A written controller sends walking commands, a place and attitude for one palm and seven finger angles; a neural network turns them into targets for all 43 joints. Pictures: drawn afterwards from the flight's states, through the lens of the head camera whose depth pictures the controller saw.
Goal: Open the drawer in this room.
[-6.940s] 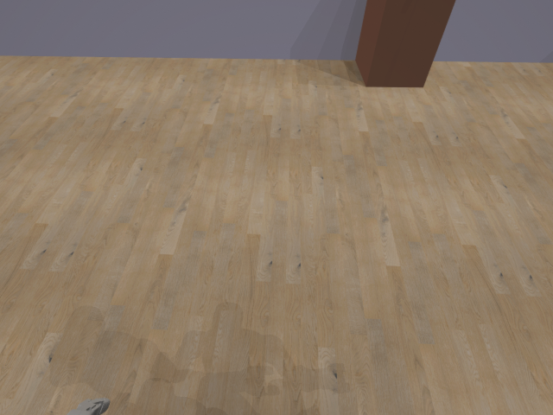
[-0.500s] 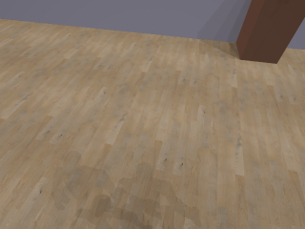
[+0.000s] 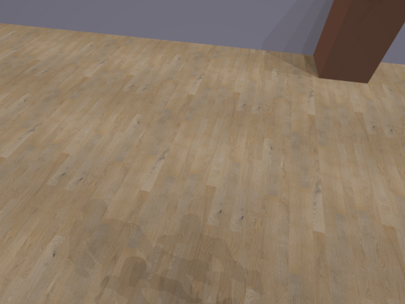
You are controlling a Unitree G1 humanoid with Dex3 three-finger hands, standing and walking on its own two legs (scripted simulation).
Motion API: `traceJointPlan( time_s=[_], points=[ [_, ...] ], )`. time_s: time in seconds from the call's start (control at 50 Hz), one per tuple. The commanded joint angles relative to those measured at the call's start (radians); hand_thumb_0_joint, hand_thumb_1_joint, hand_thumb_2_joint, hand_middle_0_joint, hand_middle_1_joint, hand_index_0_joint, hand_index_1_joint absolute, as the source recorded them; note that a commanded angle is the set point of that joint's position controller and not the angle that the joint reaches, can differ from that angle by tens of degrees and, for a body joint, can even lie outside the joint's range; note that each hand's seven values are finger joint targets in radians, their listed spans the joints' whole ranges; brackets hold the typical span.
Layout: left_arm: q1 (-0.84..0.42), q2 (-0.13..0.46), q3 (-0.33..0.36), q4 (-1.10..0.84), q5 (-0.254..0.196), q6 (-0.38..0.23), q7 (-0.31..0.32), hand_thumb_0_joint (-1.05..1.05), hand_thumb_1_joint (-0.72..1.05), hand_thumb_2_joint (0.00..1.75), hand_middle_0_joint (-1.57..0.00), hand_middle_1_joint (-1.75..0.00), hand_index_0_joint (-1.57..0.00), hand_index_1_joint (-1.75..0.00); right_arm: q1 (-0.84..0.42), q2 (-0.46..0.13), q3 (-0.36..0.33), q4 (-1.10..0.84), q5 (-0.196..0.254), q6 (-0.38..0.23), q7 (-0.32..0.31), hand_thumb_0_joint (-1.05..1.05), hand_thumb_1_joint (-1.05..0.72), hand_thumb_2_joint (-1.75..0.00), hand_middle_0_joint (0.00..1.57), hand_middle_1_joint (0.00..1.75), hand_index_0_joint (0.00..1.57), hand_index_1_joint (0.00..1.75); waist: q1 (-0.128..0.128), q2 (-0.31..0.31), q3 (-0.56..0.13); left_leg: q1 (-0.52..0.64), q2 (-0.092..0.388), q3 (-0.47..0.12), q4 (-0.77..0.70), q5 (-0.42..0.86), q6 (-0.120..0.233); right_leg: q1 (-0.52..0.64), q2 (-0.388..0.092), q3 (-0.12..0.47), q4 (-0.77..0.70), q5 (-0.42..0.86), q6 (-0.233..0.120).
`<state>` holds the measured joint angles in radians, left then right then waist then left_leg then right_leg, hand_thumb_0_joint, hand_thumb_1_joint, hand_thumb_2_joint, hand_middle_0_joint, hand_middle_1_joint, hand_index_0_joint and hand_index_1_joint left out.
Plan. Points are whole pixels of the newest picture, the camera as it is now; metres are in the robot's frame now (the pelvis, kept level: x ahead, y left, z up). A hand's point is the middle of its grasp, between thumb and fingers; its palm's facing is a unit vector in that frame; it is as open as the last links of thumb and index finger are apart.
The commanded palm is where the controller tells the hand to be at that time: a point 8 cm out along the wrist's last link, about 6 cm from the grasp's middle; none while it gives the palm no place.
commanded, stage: stand and wait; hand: left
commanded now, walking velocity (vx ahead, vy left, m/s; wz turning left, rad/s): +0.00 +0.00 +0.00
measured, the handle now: out of the picture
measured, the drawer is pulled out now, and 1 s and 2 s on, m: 0.00 0.00 0.00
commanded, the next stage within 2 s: none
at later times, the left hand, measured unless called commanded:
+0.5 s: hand out of the picture +0.09 +0.26 -0.15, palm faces -0.01 -0.94 -0.35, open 7.4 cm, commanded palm none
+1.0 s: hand out of the picture +0.07 +0.25 -0.16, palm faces +0.01 -0.94 -0.33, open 7.4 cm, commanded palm none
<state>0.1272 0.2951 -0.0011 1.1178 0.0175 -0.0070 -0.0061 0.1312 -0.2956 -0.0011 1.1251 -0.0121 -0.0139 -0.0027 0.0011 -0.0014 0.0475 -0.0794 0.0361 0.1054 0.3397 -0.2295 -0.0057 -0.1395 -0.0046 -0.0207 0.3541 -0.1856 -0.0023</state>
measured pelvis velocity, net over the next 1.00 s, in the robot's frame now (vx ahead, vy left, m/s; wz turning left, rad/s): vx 0.01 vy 0.00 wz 0.04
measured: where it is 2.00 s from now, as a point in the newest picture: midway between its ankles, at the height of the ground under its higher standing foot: outside the picture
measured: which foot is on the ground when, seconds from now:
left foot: down 0.00-1.00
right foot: down 0.00-1.00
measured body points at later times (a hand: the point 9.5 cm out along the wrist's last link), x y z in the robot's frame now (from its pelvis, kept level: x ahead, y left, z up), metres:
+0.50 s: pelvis +0.01 +0.00 +0.00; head +0.01 +0.01 +0.45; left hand +0.09 +0.31 -0.13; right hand +0.08 -0.30 -0.13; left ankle -0.03 +0.12 -0.75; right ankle +0.00 -0.12 -0.75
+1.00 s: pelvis +0.01 +0.00 +0.00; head +0.03 +0.00 +0.45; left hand +0.07 +0.30 -0.13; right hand +0.10 -0.29 -0.13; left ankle -0.03 +0.12 -0.75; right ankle +0.00 -0.12 -0.75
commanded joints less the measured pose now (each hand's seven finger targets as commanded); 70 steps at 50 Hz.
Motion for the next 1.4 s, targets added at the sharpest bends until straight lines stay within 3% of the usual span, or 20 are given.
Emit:
traceJointPlan(
  time_s=[0.0,0.42,0.86,1.38],
  points=[
    [-0.038,0.228,0.042,-0.06,-0.005,-0.027,0.017,0.0,0.9,0.9,-0.2,-0.3,-0.2,-0.3,-0.034,-0.23,-0.044,-0.055,0.002,-0.028,-0.017,0.0,-0.9,-0.9,0.2,0.3,0.2,0.3,-0.004,0.008,-0.072,0.012,0.127,-0.113,-0.073,0.168,0.02,0.017,-0.132,0.094,-0.05,0.207,-0.022],
    [-0.061,0.26,0.035,-0.052,-0.008,-0.028,0.013,0.0,0.9,0.9,-0.2,-0.3,-0.2,-0.3,-0.054,-0.269,-0.033,-0.054,0.002,-0.028,-0.012,0.0,-0.9,-0.9,0.2,0.3,0.2,0.3,-0.003,0.003,-0.076,0.034,0.126,-0.127,-0.103,0.2,0.021,0.047,-0.143,0.079,-0.085,0.211,-0.02],
    [-0.044,0.256,0.04,-0.046,-0.007,-0.031,0.017,0.0,0.9,0.9,-0.2,-0.3,-0.2,-0.3,-0.06,-0.264,-0.034,-0.059,0.004,-0.03,-0.017,0.0,-0.9,-0.9,0.2,0.3,0.2,0.3,-0.004,0.008,-0.091,0.053,0.126,-0.127,-0.087,0.291,0.018,0.071,-0.147,0.063,-0.076,0.281,-0.02],
    [-0.052,0.262,0.039,-0.053,-0.008,-0.03,0.015,0.0,0.9,0.9,-0.2,-0.3,-0.2,-0.3,-0.055,-0.267,-0.032,-0.058,0.003,-0.03,-0.016,0.0,-0.9,-0.9,0.2,0.3,0.2,0.3,0.0,0.007,-0.074,0.038,0.123,-0.131,-0.101,0.253,0.016,0.077,-0.149,0.066,-0.087,0.254,-0.022]
  ],
)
